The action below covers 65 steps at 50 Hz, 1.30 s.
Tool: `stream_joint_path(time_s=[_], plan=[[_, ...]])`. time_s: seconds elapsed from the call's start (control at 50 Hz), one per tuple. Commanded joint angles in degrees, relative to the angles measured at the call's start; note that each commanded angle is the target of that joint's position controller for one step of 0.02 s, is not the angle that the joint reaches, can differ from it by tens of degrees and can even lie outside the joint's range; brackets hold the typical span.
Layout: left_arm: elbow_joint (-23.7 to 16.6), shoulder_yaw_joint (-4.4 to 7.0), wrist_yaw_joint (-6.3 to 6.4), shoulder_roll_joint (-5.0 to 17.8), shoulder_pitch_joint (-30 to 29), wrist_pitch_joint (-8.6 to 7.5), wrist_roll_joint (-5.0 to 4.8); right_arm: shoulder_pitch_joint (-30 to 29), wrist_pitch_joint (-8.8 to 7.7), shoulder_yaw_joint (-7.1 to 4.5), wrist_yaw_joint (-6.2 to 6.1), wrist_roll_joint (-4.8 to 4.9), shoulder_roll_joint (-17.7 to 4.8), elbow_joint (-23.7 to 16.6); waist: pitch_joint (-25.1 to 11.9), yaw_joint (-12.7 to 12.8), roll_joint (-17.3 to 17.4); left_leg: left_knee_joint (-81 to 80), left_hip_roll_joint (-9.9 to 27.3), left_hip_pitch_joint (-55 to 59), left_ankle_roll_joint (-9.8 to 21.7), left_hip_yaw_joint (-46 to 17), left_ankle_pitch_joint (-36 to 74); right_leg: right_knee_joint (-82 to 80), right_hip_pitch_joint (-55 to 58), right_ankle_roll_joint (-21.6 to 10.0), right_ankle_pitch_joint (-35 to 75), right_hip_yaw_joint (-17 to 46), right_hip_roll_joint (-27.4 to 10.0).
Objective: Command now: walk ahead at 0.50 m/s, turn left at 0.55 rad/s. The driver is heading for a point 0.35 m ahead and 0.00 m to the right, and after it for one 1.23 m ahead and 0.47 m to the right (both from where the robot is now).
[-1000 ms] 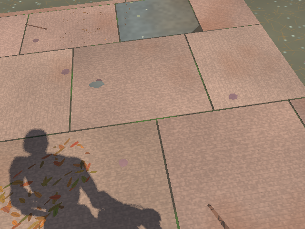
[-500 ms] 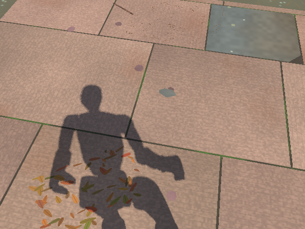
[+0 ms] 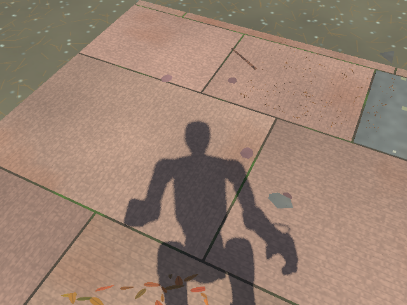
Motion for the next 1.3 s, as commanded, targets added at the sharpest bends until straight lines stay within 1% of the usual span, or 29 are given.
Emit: stream_joint_path(time_s=[0.02,0.1,0.2,0.28,0.32,0.36,0.38,0.4,0.42,0.44,0.48,0.52,0.56,0.66,0.74,0.8,0.82,0.84,0.86,0.88,0.9,0.92,0.94,0.98,1.08,1.2,1.26,1.28,1.3], plan=[[-1.1,1.33,0.39,5.4,4.6,0.12,0.63,-2.7,-0.65,-2.0,0.34,-0.25,-6.4,-5.7,-1.2,3.0,-6.3,2.6,8.0,-18.0,-0.5,-1.3,6.2,-15.8,15.3,-8.4,-2.6,19.3,-17.0],[1.4,1.95,-0.04,7.2,6.4,-0.9,-0.11,-4.5,-0.34,-0.88,0.59,-0.46,-2.5,-6.8,-0.5,2.4,-6.2,-6.1,8.6,-18.2,-1.1,-0.1,9.6,-20.0,13.2,-11.2,5.2,12.2,-16.4],[3.0,2.4,0.17,9.7,8.1,0.02,-1.14,-12.8,-1.78,0.46,1.99,-0.98,-1.2,-8.6,0.5,4.5,-5.0,-24.2,8.6,-15.5,-1.4,4.3,23.1,-20.9,14.4,-10.1,11.7,3.9,-14.3],[5.6,2.41,0.27,11.1,13.1,1.5,-1.86,-19.7,-2.61,0.64,2.8,-0.9,-1.7,-10.8,2.1,6.4,-5.8,-33.0,6.0,-11.6,-0.9,6.7,23.5,-17.5,17.3,-8.9,19.3,3.9,-15.3],[6.4,2.52,0.57,12.1,13.3,2.46,-2.14,-18.0,-3.16,-0.13,3.01,-1.22,-3.6,-10.7,0.0,4.2,-7.4,-37.2,4.1,-6.6,0.4,6.6,22.4,-11.8,19.9,-6.9,27.5,4.6,-15.5],[6.1,1.9,0.92,10.9,12.1,2.58,-2.18,-7.1,-3.5,-1.97,2.41,-2.51,-7.6,-7.1,-7.0,-1.9,-6.6,-42.5,3.2,12.1,3.0,7.4,34.4,0.9,15.6,-3.0,32.3,2.6,-11.1],[4.0,0.42,0.92,7.2,11.5,2.07,-0.3,0.7,-3.29,-3.04,1.5,-3.95,-12.3,-5.9,-15.5,-4.5,-0.4,-37.5,14.4,28.8,6.4,-2.1,56.5,15.4,4.7,0.4,13.3,0.4,-7.0],[5.1,-1.63,0.54,1.4,22.0,1.92,0.1,0.5,-2.2,-2.84,1.06,-4.45,-14.1,-6.5,-25.6,-0.6,13.4,-35.3,30.5,44.7,16.6,-18.8,69.5,34.3,-11.1,3.9,-30.8,2.1,-1.0],[6.4,0.13,0.83,8.0,20.6,2.29,-1.7,0.9,-1.26,-2.4,1.21,-3.48,-10.8,-6.9,-28.0,-3.4,8.6,-38.0,28.5,39.5,16.6,-18.9,61.2,40.7,-12.3,4.1,-32.0,8.1,-2.4],[4.5,1.0,1.1,10.0,14.9,2.81,-2.89,-2.6,-1.08,-1.67,1.24,-2.64,-8.8,-6.8,-19.5,-2.8,7.1,-39.9,25.2,33.7,14.5,-12.0,56.2,42.3,-16.9,4.0,-29.6,6.8,-4.1],[4.6,1.24,2.3,8.5,13.1,4.92,-1.61,-9.4,-1.27,-0.53,1.29,-1.95,-5.0,-6.1,-10.5,0.8,5.0,-45.0,21.0,19.5,11.7,-4.5,45.9,38.6,-15.3,5.1,-22.8,5.0,-7.2],[4.5,1.5,2.98,6.9,15.4,7.43,-1.37,-14.1,-1.71,-0.77,1.29,-3.27,-5.0,-5.7,-7.7,4.2,6.7,-50.3,19.5,7.4,11.9,0.6,40.0,38.3,-7.2,6.2,-17.3,3.5,-7.1],[3.3,1.79,3.37,6.2,15.0,8.63,-1.18,-16.5,-2.07,-1.05,0.86,-3.56,-5.4,-5.2,-6.2,5.2,6.7,-52.6,19.9,3.9,12.5,4.0,36.1,35.9,-6.4,6.4,-14.1,3.0,-7.3],[-0.9,1.58,2.06,5.5,7.9,9.24,-0.73,-16.5,-1.15,-1.77,-0.85,-2.87,-7.3,-3.1,-5.7,3.3,4.9,-53.9,20.9,5.5,12.0,8.8,27.0,23.4,-4.7,4.7,-6.2,1.8,-8.5],[-3.6,2.1,0.67,6.9,4.8,9.86,-0.82,-15.3,0.27,-2.5,-0.66,-1.69,-9.4,-1.6,-5.2,2.3,4.6,-51.1,23.0,9.9,10.8,9.4,26.0,16.4,-3.1,2.8,-9.0,-0.4,-7.5],[-3.8,2.68,0.0,7.1,6.7,9.97,-0.66,-15.3,1.16,-2.78,-0.54,-0.16,-9.8,-0.5,-5.4,4.0,3.7,-44.1,21.6,10.8,6.6,11.8,24.3,4.0,3.6,-0.1,-3.8,-3.3,-4.7],[-3.5,3.43,0.43,9.0,8.4,9.84,-0.28,-12.3,1.42,-2.52,-0.4,-0.24,-8.1,1.0,-5.4,4.0,0.6,-38.5,18.8,8.8,3.2,13.9,19.8,-1.4,8.0,-2.0,2.8,-1.3,-4.0],[-4.0,5.01,1.48,15.0,10.1,9.53,-0.21,-11.0,1.55,-1.81,-0.18,-2.02,-5.3,0.8,-5.2,2.8,-12.7,-23.3,12.4,-0.6,-2.3,19.7,8.6,-6.5,14.6,-6.1,23.0,13.0,-13.7],[-5.5,5.52,1.6,19.6,9.7,8.89,0.97,-14.9,1.5,-1.33,-0.56,-3.37,-4.5,-2.7,-4.6,3.5,-22.7,-9.3,3.0,-16.7,-6.5,16.2,-13.3,-8.3,18.5,-18.1,31.4,30.7,-24.9],[-5.6,4.79,1.0,16.4,11.0,7.48,1.48,-18.4,1.57,-2.0,-0.72,-2.92,-6.8,-2.9,-8.3,6.4,-13.7,-0.6,3.2,-18.0,-5.9,7.0,-14.0,-8.8,18.2,-20.0,29.3,29.2,-23.8],[-5.5,4.36,0.97,15.4,9.2,6.39,1.18,-18.2,1.7,-2.22,-0.74,-1.58,-6.8,-2.9,-7.8,4.8,-11.5,1.1,4.0,-18.9,-4.8,4.9,-9.2,-8.5,17.7,-17.3,26.9,24.2,-20.8],[-6.0,4.23,1.31,14.1,6.0,5.99,0.12,-16.6,1.8,-2.38,-1.21,-1.46,-6.5,-1.5,-7.4,3.0,-8.3,-0.2,4.9,-19.1,-4.5,3.9,-4.4,-7.9,17.1,-14.0,23.2,20.8,-17.9],[-6.5,3.61,1.74,12.3,3.5,6.19,-0.91,-16.3,1.89,-2.75,-1.62,-1.98,-7.6,-1.1,-6.9,2.2,-8.0,-1.8,5.2,-19.0,-4.6,3.3,-1.2,-7.9,16.2,-12.3,22.3,19.6,-17.0],[-7.3,3.09,2.47,11.5,2.7,6.63,-0.57,-15.2,1.68,-2.82,-1.54,-2.03,-7.0,-0.7,-8.5,1.1,-8.6,-2.0,3.8,-14.8,-5.1,3.6,2.7,-7.8,13.9,-12.0,24.8,17.9,-15.2],[-7.9,3.73,3.38,12.9,3.8,7.38,-0.91,-16.9,1.26,-1.8,-1.04,-1.51,-4.6,-1.0,-8.4,2.5,-9.0,-17.1,2.2,-10.9,-6.5,2.7,6.1,-7.4,14.3,-11.8,17.5,19.6,-13.5],[-8.9,3.88,2.66,13.2,2.3,8.3,-0.94,-16.0,0.42,-2.0,0.28,-0.94,-6.1,-0.9,-6.9,3.0,-11.5,-29.1,0.4,-2.5,-5.6,2.3,5.1,-6.4,10.4,-11.5,12.4,26.6,-12.4],[-9.7,3.51,2.92,12.4,0.0,8.92,-1.79,-11.1,-0.42,-2.47,0.99,-1.05,-6.7,0.3,-7.2,0.0,-10.7,-45.0,1.0,7.1,-3.5,3.3,15.7,-2.5,8.2,-7.9,10.3,27.6,-9.0],[-9.9,2.95,3.06,10.4,1.4,8.96,-1.54,-9.2,-0.37,-3.27,0.78,-1.78,-9.7,0.6,-8.3,0.5,-6.3,-47.4,8.1,14.1,-0.9,-1.8,19.8,2.5,2.8,-4.9,1.1,24.8,-5.9],[-10.5,2.26,2.82,7.4,4.8,8.64,-1.19,-10.9,0.31,-4.17,0.2,-2.71,-14.7,0.0,-7.2,4.4,9.6,-48.3,20.1,18.8,6.1,-14.8,31.1,14.3,-8.5,-1.0,-19.0,13.6,3.5]])
Keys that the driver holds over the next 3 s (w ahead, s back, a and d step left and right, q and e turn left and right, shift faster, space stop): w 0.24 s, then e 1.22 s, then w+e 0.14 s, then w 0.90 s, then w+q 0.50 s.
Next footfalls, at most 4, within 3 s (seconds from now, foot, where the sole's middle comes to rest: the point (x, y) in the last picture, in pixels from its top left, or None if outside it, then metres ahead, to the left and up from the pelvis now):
0.36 left None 0.35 0.17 -0.77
0.82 right None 0.32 -0.08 -0.77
1.28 left None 0.40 0.13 -0.77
1.72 right None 0.25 -0.09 -0.77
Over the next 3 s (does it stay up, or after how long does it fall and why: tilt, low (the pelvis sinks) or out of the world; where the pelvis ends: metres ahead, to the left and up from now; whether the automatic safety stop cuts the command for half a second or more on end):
stays up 0.76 -0.47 0.01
